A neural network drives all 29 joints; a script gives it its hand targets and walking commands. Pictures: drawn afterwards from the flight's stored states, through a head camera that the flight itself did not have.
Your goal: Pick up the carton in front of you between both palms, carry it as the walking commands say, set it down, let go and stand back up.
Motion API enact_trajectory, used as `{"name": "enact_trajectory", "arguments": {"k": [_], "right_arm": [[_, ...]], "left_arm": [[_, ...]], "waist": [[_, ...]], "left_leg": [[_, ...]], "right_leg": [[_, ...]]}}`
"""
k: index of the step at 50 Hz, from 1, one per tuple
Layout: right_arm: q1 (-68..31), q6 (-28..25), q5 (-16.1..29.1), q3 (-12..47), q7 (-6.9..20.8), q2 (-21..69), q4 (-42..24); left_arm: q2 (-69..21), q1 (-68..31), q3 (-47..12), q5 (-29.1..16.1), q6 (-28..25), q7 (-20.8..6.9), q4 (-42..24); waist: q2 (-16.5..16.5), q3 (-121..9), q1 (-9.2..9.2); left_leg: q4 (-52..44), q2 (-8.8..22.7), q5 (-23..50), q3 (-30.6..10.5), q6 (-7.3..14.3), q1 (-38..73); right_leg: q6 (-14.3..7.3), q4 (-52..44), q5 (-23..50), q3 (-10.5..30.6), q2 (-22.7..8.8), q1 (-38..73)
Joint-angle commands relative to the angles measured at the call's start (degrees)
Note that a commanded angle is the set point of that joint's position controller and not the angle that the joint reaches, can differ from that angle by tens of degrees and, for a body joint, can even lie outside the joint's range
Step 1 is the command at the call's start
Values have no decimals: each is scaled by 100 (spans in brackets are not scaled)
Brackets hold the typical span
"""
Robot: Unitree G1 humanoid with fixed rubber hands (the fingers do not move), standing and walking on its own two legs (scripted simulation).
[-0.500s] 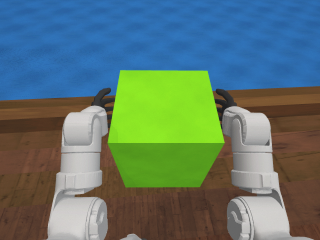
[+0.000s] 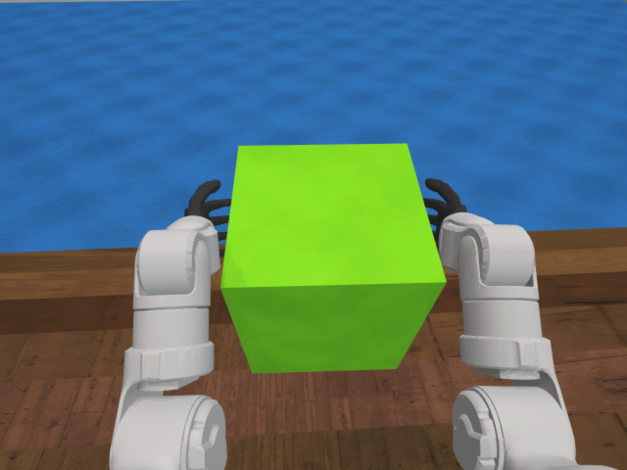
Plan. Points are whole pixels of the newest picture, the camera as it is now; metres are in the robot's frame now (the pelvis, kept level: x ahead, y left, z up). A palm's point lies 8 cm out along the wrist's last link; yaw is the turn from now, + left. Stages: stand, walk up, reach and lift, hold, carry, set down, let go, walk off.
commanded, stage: carry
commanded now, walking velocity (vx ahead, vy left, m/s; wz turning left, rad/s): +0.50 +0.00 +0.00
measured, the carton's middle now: (324, 266) +0.37 +0.00 +0.08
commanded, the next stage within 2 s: none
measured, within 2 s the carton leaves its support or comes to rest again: neither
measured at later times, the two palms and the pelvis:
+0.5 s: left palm (259, 181) +0.72 +0.13 -0.04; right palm (393, 190) +0.70 -0.17 -0.05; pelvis +0.36 +0.00 -0.14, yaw +0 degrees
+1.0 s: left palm (269, 157) +1.06 +0.14 -0.20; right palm (363, 152) +1.09 -0.16 -0.20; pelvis +0.73 -0.05 -0.27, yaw -1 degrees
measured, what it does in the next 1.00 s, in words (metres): goes down: left foot 0.11 m lower, then right foot 0.12 m lower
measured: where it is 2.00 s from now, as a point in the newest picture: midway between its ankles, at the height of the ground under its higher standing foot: (321, 278)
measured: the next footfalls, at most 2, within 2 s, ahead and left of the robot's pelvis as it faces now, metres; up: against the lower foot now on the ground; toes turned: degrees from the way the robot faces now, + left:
left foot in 0.38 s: +0.40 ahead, +0.04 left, -0.11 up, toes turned +2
right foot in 0.74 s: +0.70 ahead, -0.10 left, -0.23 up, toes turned -2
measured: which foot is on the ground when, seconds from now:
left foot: up 0.00-0.36, down 0.38-0.74, up 0.76-1.00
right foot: down 0.00-0.38, up 0.40-0.72, down 0.74-1.00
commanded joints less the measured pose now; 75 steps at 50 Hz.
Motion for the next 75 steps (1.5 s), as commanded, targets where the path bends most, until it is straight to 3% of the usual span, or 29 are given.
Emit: {"name": "enact_trajectory", "arguments": {"k": [1, 3, 14, 16, 18, 19, 20, 21, 22, 23, 25, 28, 33, 36, 37, 38, 40, 42, 47, 52, 54, 56, 58, 59, 63, 66, 71, 73, 75], "right_arm": [[-3964, 166, 2046, 3360, 1375, 5964, -180], [-4008, 155, 1903, 3188, 1224, 6017, -371], [-3297, -376, 1785, 3674, 1046, 6638, -916], [-3245, -428, 1727, 3765, 1029, 6414, -1151], [-3040, -440, 1720, 3877, 1027, 6177, -1311], [-2952, -431, 1766, 3922, 1065, 6017, -1273], [-2793, -416, 1743, 3875, 1068, 5800, -1009], [-2703, -398, 1856, 4012, 1108, 5855, -843], [-2800, -447, 2116, 4169, 1180, 6222, -845], [-3170, -441, 2338, 4280, 1233, 6433, -1042], [-3632, -483, 2719, 4485, 1304, 6657, -1199], [-4104, -599, 3006, 4648, 1321, 6855, -1482], [-3691, -604, 3073, 4547, 1319, 6636, -1373], [-2992, -555, 2793, 4360, 1346, 6432, -783], [-3026, -529, 2653, 4256, 1354, 6354, -683], [-3028, -467, 2500, 4074, 1348, 6233, -507], [-2848, -305, 2211, 3726, 1273, 5986, -286], [-2870, -311, 1955, 3487, 1196, 6060, -267], [-3057, -610, 1675, 3441, 1105, 6293, -648], [-2842, -749, 1528, 3628, 978, 6106, -1041], [-2816, -732, 1482, 3704, 944, 5835, -1213], [-2617, -660, 1505, 3779, 960, 5632, -1258], [-2407, -536, 1666, 3788, 1032, 5409, -864], [-2430, -565, 1693, 3906, 1052, 5347, -781], [-3318, -537, 2517, 4356, 1223, 6366, -963], [-3806, -636, 2896, 4532, 1295, 6733, -1169], [-4070, -687, 3200, 4522, 1363, 6810, -1317], [-3677, -652, 3107, 4364, 1363, 6683, -976], [-3256, -619, 2826, 4263, 1366, 6586, -615]], "left_arm": [[-5355, -3619, -3413, -2487, 23, -1438, 314], [-5897, -4216, -3567, -2968, -49, -1532, 114], [-6801, -3661, -4110, -3405, -623, -1512, -507], [-6692, -3466, -4183, -3380, -713, -1501, -553], [-6458, -3486, -4237, -3370, -728, -1486, -727], [-6345, -3465, -4212, -3251, -717, -1453, -696], [-6160, -3199, -4124, -3108, -620, -1409, -490], [-5866, -2690, -3832, -2834, -578, -1327, -266], [-5562, -2714, -3798, -2616, -553, -1275, -458], [-5602, -2901, -3720, -2503, -552, -1245, -365], [-5571, -2632, -3552, -2324, -630, -1202, -292], [-5519, -2945, -3503, -2178, -709, -1141, -678], [-5163, -2905, -3692, -2094, -692, -1003, -1029], [-4900, -2565, -3677, -1997, -578, -1028, -807], [-4828, -2447, -3629, -2021, -552, -1083, -633], [-4785, -2393, -3594, -2084, -499, -1137, -409], [-5070, -2571, -3761, -2428, -489, -1227, -111], [-5736, -3246, -4043, -2911, -527, -1343, -322], [-6649, -4121, -4477, -3632, -819, -1473, -725], [-6550, -3538, -4471, -3602, -991, -1487, -681], [-6414, -3254, -4447, -3550, -1018, -1466, -600], [-6181, -3088, -4368, -3429, -978, -1433, -573], [-5821, -2746, -4083, -3044, -808, -1337, -240], [-5559, -2428, -3811, -2830, -702, -1274, -193], [-5484, -2644, -3581, -2471, -647, -1205, -181], [-5508, -2635, -3356, -2209, -732, -1158, -271], [-5231, -3021, -3450, -2071, -779, -1011, -809], [-5049, -2814, -3432, -1969, -702, -980, -715], [-4943, -2670, -3496, -1990, -637, -1045, -578]], "waist": [[-722, -1751, 276], [-199, -1985, 162], [-118, -2062, 805], [-626, -2400, 371], [221, -2510, -740], [1069, -2078, -942], [1575, -2610, -298], [1030, -3169, -561], [683, -3166, -619], [44, -2478, -559], [-207, -2322, -483], [623, -2385, -462], [547, -1970, -769], [872, -2499, 369], [-217, -2392, 897], [-1079, -2236, 730], [-885, -2749, 497], [-79, -2543, 452], [-110, -2272, 338], [-256, -2023, 726], [-640, -2304, 283], [165, -2423, -604], [1176, -2444, -140], [1760, -3364, -517], [-137, -2161, -565], [722, -2490, -516], [377, -1973, -745], [1046, -2216, -314], [382, -2458, 642]], "left_leg": [[777, 96, 104, -845, -168, -2642], [110, 409, 581, -1129, -227, -3104], [-5336, -227, 5255, 200, -153, -888], [-4937, -159, 5752, 175, 46, 86], [-5597, 12, 5071, 70, 346, 1959], [-5852, 661, 6152, -548, 502, 2449], [-4328, 1732, 8153, -2213, 1019, 4320], [-4647, 2558, 5817, -3402, 1830, 4908], [-4827, 2350, 4088, -3731, 1849, 4113], [-4448, 1748, 5122, -2850, 1220, 3720], [-4442, 1736, 5175, -2768, 1224, 2580], [-4594, 1521, 5738, -2476, 1085, 1483], [-3540, 381, 2751, -1050, 688, 223], [-1473, 729, 4461, -526, 235, -349], [225, 398, 3268, -267, -52, -1078], [1590, -171, -637, -272, -286, -2489], [1181, 72, -391, -957, -291, -3709], [279, 352, 220, -1215, -267, -3939], [-1552, 442, 2087, -836, -298, -2736], [-5140, -123, 5131, -5, -138, -535], [-4926, -66, 5619, 86, 6, 407], [-5586, 110, 4972, 14, 247, 2005], [-4286, 1654, 7898, -1889, 662, 3903], [-5090, 2506, 3930, -4029, 1798, 4160], [-4469, 1750, 5328, -3044, 1239, 2444], [-4436, 1530, 6109, -2730, 1106, 2067], [-3786, 417, 2523, -1297, 753, -91], [-2988, 621, 2789, -927, 514, -577], [-873, 664, 4199, -547, 84, -975]], "right_leg": [[-429, -84, 3340, 2665, -1909, 3166], [-952, -288, 433, 3585, -2125, 2473], [-71, 1347, 1476, 1030, -252, 1631], [73, 2393, 1555, 722, -396, 1396], [496, 4481, 3003, 450, -505, 294], [615, 6324, -940, 24, 127, -771], [695, 6577, -3168, 815, 232, -2629], [816, 6756, -2886, 1293, 25, -3682], [658, 6083, -2851, 1285, -285, -3448], [606, 5062, -2318, 1092, -404, -3495], [628, 3939, -1829, 1065, -473, -3095], [667, 3143, -461, 479, -317, -1731], [553, -199, 2698, -47, 46, 173], [201, -75, 2765, -93, -59, 2334], [1, -535, 2209, 184, -294, 3061], [-197, 447, 4360, 1114, -1241, 3927], [-1122, 295, 2148, 3663, -2165, 4350], [-1101, 398, 1232, 3919, -1998, 3504], [-814, 418, 2109, 2920, -1621, 1796], [-330, 1271, 375, 1276, -389, 825], [-76, 2289, 682, 836, -464, 791], [315, 4282, 2030, 611, -510, 37], [565, 6216, -3215, 757, 133, -2373], [684, 6394, -2787, 1107, 150, -3121], [667, 3966, -1848, 1120, -463, -3095], [641, 3222, -659, 651, -353, -2291], [528, 9, 2573, 120, 10, 61], [366, 518, 3273, -124, 66, 1418], [93, -100, 2448, 111, -129, 2785]]}}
